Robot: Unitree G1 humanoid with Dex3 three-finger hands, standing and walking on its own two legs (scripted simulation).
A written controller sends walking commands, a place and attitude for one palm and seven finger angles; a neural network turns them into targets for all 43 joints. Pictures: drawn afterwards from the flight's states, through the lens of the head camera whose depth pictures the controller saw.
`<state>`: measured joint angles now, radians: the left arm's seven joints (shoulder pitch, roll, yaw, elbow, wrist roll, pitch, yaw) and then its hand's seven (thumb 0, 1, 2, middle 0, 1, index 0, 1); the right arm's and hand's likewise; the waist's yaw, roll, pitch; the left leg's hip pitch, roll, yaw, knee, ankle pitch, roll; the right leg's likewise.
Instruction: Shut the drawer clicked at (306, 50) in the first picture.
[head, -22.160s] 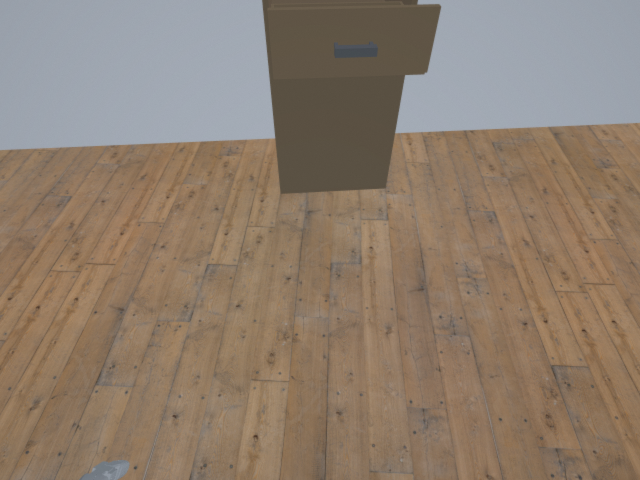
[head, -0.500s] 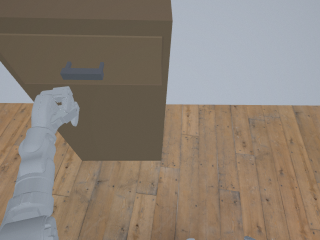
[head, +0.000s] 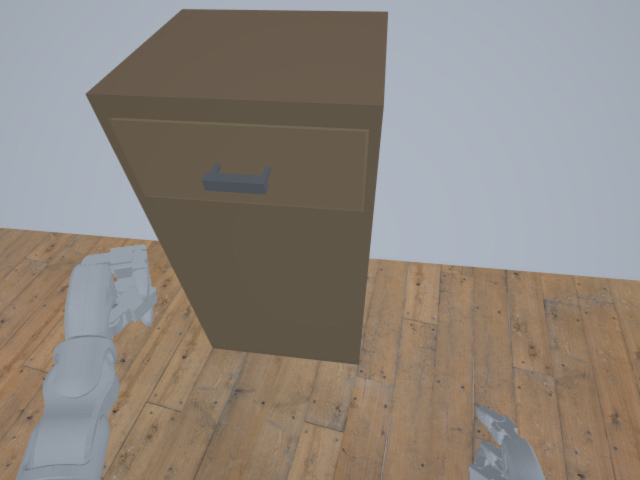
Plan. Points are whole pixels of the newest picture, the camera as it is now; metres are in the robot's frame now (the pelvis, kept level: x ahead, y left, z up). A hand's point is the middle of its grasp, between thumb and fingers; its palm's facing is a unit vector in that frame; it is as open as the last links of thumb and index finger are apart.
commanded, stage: draw the hand back to the body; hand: left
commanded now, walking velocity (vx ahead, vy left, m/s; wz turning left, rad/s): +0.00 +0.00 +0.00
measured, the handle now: (238, 176) +0.61 +0.21 +0.03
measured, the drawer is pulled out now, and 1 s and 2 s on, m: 0.00 0.00 0.00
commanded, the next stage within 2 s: step back with the hand held close in 0.58 s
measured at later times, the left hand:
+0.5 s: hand (58, 375) +0.17 +0.24 +0.17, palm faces +0.42 -0.80 -0.42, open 3.2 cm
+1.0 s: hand (62, 377) +0.17 +0.25 +0.15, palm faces +0.30 -0.81 -0.50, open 3.2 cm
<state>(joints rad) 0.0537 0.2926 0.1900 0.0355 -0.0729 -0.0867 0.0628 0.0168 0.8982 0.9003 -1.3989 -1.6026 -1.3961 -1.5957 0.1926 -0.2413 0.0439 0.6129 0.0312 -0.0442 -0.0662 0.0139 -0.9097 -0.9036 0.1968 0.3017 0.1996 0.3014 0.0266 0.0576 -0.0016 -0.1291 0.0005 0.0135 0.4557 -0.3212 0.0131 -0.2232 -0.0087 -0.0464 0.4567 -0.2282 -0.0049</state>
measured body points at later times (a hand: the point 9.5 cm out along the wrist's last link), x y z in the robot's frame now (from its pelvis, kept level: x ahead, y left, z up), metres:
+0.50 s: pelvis -0.01 -0.01 +0.00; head -0.03 -0.04 +0.45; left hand +0.14 +0.28 +0.19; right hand +0.18 -0.22 -0.09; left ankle -0.05 +0.11 -0.74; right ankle +0.01 -0.12 -0.74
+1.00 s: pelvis -0.03 +0.01 +0.00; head -0.01 -0.01 +0.45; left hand +0.15 +0.29 +0.18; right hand +0.14 -0.24 -0.09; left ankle -0.05 +0.11 -0.74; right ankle +0.01 -0.12 -0.74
